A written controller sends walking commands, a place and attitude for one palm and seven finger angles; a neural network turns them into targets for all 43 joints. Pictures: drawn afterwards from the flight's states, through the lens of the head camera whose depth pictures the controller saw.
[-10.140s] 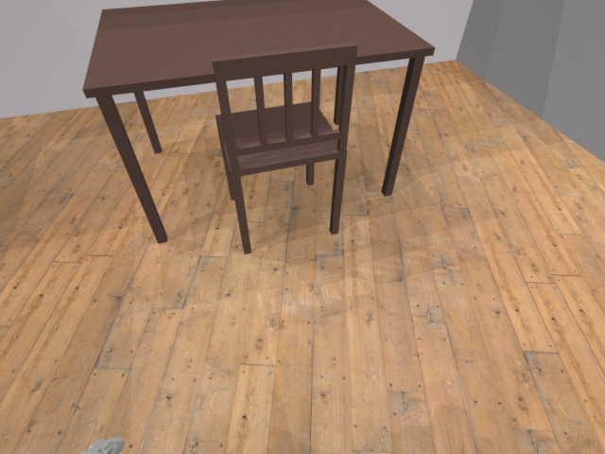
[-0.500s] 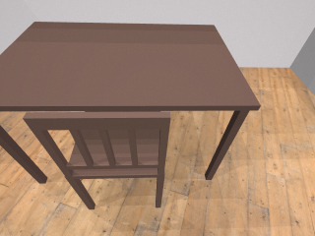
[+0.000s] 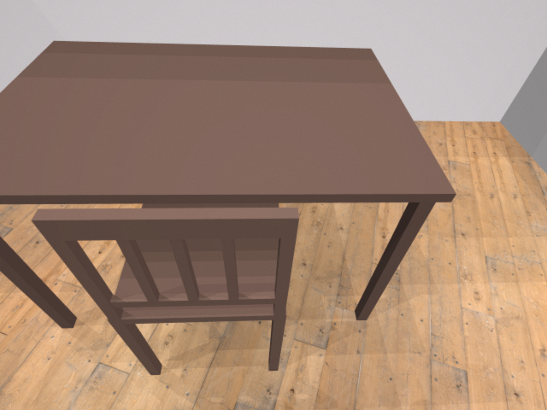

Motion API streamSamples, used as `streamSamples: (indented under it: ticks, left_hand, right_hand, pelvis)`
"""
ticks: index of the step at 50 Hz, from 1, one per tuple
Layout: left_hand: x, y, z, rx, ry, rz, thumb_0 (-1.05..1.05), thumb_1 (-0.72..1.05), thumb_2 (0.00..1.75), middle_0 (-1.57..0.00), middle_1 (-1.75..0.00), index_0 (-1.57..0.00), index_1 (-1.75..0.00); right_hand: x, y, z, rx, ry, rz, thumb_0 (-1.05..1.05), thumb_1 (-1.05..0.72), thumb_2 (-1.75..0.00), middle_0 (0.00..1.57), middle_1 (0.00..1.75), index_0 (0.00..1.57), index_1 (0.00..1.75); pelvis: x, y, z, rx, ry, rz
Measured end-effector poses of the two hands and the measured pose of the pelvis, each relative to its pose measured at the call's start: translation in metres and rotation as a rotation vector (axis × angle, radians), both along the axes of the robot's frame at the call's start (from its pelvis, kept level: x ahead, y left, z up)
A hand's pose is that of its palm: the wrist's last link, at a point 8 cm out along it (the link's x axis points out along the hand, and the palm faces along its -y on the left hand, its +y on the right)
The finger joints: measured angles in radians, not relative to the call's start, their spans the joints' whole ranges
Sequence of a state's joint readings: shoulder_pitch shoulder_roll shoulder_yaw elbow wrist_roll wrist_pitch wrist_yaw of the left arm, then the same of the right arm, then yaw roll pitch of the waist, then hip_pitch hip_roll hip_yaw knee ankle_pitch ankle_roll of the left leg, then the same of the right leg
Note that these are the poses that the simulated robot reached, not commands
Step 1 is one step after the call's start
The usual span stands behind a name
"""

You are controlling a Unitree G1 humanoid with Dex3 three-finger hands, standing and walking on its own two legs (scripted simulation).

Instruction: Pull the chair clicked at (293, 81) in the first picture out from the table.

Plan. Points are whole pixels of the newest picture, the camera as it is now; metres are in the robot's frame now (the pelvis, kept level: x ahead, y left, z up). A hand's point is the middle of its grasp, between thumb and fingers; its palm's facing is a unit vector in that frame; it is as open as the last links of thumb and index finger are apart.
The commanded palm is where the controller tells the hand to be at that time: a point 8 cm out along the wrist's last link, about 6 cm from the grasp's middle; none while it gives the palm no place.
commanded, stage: come to a stop and stand still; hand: left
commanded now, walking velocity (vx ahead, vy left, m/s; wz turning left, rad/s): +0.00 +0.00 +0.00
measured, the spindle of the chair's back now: (186, 269) +0.40 +0.20 -0.12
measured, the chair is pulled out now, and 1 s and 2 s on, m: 0.00 0.00 0.00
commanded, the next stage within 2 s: look again from close up in 0.02 s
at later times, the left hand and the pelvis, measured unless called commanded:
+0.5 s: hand out of the picture -0.03 +0.16 -0.18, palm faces +0.03 -0.99 -0.15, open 7.3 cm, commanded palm none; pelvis -0.01 +0.01 +0.00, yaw +0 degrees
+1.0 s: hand out of the picture -0.04 +0.16 -0.18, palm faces +0.03 -0.99 -0.15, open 7.3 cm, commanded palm none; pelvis -0.01 +0.01 +0.00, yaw +0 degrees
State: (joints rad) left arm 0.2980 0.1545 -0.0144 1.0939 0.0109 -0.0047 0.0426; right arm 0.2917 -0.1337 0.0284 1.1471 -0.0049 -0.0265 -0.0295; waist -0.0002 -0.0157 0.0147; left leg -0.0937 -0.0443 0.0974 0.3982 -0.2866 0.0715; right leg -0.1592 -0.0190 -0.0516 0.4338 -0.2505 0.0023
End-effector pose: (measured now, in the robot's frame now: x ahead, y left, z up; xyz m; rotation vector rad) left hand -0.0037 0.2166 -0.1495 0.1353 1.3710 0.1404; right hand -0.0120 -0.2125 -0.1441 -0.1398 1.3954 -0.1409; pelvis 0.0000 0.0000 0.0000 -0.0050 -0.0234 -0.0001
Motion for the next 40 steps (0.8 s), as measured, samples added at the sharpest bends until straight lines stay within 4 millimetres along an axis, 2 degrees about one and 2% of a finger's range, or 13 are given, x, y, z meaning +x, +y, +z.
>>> streamSamples:
  ticks: [27, 40]
  left_hand:
    - [-0.031, -0.004, -0.002, -0.032, 0.049, 0.021, 0.0, 0.91, 0.9, -0.2, -0.3, -0.2, -0.29]
    - [-0.039, -0.001, -0.003, -0.033, 0.057, 0.021, 0.0, 0.91, 0.9, -0.2, -0.3, -0.2, -0.29]
  right_hand:
    - [-0.016, 0.014, 0.001, 0.008, 0.013, -0.009, 0.0, -0.91, -0.89, 0.2, 0.29, 0.2, 0.3]
    - [-0.027, 0.019, 0.001, 0.014, 0.026, -0.02, 0.0, -0.91, -0.89, 0.2, 0.29, 0.2, 0.3]
  pelvis:
    - [-0.008, 0.009, 0.001, -0.002, -0.011, 0.002]
    - [-0.013, 0.011, 0.001, -0.002, -0.009, 0.0]
